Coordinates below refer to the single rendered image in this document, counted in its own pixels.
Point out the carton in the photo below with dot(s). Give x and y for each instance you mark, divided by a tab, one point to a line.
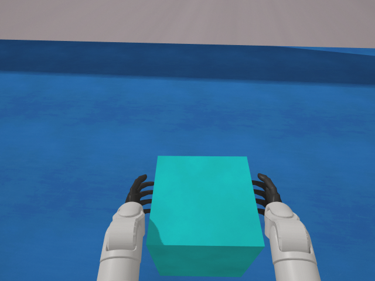
204	219

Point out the right robot forearm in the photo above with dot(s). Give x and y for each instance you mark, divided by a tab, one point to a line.
292	252

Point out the robot left hand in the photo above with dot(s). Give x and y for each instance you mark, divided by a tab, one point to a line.
135	195

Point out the robot right hand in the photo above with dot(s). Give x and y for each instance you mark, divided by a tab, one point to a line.
270	192

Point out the left robot forearm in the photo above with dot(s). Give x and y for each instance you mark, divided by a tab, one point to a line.
122	248

